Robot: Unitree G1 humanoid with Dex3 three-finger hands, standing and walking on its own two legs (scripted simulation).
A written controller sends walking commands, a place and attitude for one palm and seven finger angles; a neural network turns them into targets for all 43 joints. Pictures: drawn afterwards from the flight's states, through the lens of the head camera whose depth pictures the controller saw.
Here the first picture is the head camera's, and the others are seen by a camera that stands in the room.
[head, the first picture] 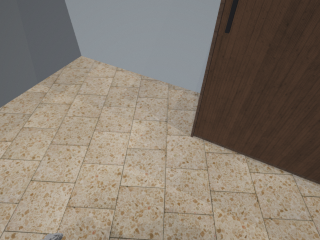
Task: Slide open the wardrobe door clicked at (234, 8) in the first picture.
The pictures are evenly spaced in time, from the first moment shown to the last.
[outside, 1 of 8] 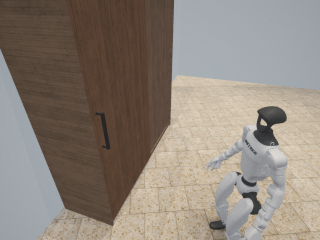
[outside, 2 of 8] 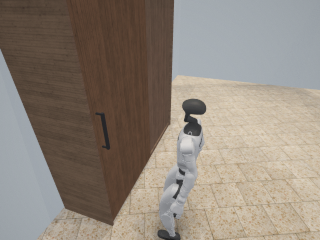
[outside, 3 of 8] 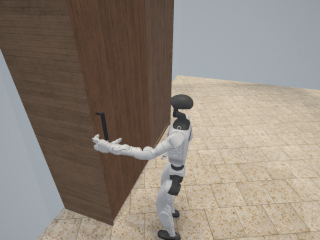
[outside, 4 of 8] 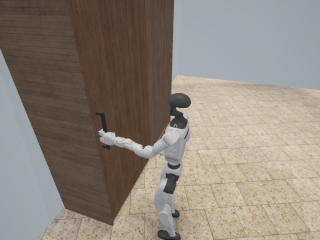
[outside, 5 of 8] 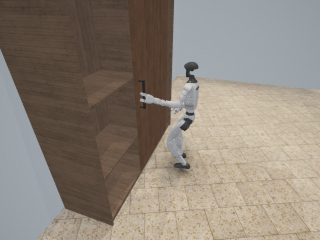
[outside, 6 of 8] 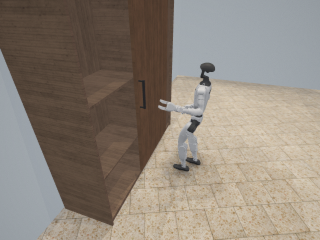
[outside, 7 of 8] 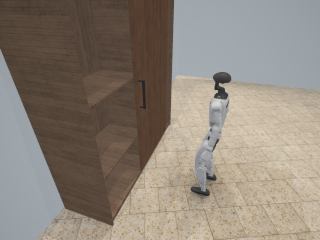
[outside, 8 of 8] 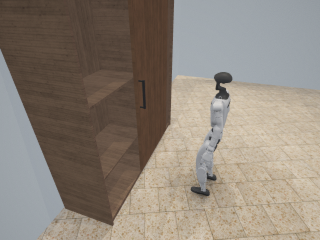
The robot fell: no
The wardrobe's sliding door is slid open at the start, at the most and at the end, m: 0.00 0.66 0.66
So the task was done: yes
